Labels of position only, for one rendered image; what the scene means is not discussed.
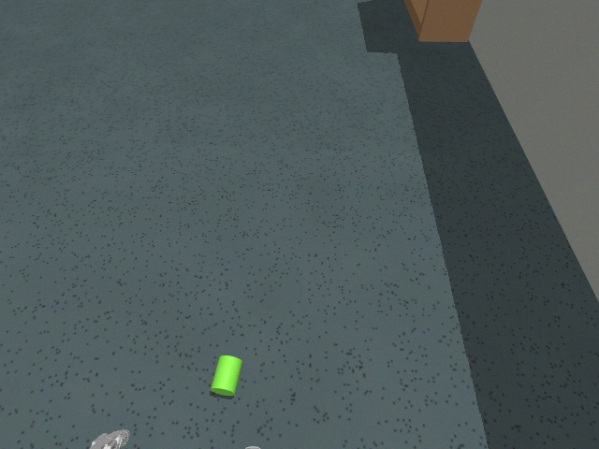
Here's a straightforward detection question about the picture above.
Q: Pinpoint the can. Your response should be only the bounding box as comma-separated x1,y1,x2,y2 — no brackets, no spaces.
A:
211,355,242,396

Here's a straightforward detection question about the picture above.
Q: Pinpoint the bookshelf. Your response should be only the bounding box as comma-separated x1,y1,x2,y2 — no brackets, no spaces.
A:
404,0,482,42

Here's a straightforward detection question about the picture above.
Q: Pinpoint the left robot hand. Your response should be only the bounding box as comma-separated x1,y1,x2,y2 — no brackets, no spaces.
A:
90,429,130,449

